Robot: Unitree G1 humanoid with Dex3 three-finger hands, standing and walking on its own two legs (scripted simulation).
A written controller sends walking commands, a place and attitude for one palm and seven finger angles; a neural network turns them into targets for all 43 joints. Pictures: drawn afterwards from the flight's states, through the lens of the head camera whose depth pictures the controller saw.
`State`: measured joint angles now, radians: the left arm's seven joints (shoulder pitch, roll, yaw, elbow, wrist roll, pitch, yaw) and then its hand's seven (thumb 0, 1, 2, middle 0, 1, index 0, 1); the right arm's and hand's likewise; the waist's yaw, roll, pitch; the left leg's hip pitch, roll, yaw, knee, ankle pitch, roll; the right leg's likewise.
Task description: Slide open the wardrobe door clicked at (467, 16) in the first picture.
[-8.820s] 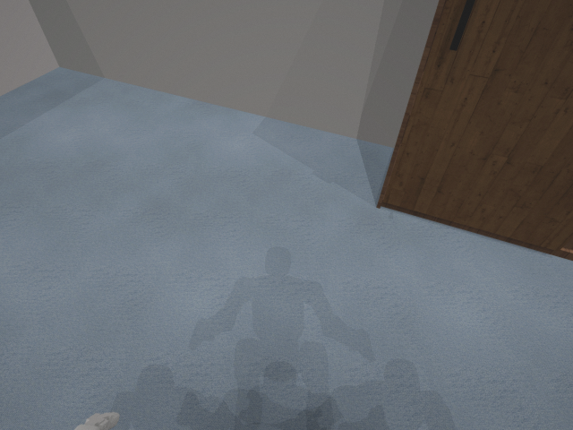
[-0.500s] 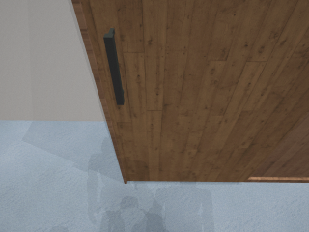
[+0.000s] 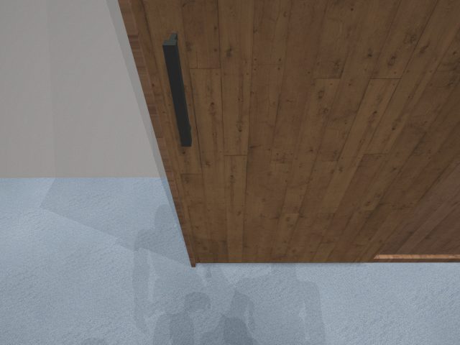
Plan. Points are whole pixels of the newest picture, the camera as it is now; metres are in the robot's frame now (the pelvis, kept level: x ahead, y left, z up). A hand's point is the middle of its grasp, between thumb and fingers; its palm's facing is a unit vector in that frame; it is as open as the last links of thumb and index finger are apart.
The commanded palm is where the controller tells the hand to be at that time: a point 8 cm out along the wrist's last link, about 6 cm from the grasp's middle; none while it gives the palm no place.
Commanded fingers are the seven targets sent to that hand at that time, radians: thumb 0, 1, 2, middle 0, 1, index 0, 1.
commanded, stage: look again from close up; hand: left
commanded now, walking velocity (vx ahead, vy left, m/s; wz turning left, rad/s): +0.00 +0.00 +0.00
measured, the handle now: (180, 95) +0.55 +0.13 +0.16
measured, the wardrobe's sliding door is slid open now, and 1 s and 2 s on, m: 0.00 0.00 0.00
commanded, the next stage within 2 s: raise the hand with hooked fingers in 0.90 s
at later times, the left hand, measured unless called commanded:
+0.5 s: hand out of the picture +0.00 +0.19 -0.17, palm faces +0.00 -0.98 -0.18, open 7.3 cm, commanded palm none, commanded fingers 0.00 0.90 0.90 -0.20 -0.30 -0.20 -0.30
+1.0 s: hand out of the picture +0.03 +0.19 -0.17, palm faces +0.00 -0.98 -0.20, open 7.3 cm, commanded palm +0.11 +0.24 -0.07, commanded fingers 0.00 0.88 0.89 -0.20 -0.31 -0.20 -0.31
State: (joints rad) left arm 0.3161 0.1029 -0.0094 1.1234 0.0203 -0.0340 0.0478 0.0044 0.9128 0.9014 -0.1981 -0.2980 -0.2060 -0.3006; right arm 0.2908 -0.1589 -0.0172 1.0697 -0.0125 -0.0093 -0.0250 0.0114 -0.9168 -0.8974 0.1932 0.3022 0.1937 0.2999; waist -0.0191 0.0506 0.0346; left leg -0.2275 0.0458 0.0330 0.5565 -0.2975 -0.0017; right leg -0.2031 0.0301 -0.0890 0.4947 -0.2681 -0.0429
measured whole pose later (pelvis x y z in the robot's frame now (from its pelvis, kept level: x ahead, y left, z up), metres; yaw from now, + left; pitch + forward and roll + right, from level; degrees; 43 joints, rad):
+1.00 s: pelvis +0.02 +0.02 +0.01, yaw -1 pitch +0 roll +0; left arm 0.25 0.17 -0.01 1.11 0.02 -0.02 0.03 0.00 0.91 0.90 -0.20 -0.30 -0.20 -0.30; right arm 0.24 -0.17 0.01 1.12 -0.01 -0.03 -0.03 0.01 -0.91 -0.90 0.20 0.30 0.20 0.30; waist 0.01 -0.01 0.04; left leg -0.16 -0.01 0.07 0.44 -0.27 0.03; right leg -0.19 -0.02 -0.06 0.47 -0.28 -0.01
